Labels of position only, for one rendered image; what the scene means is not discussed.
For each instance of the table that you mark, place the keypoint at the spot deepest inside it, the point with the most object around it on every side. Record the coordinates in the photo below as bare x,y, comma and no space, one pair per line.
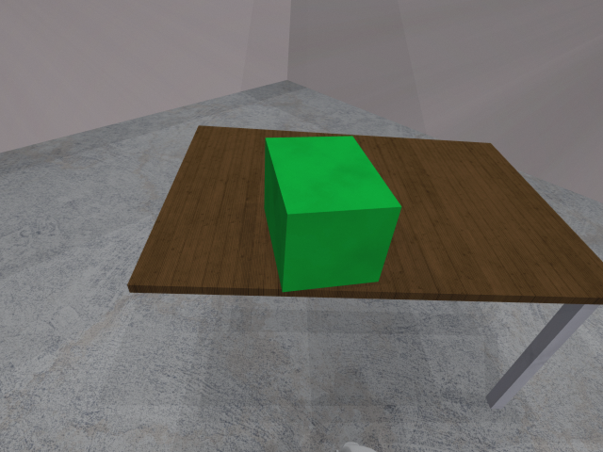
470,228

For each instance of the carton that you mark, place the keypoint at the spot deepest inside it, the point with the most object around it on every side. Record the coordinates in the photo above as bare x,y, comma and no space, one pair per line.
330,214

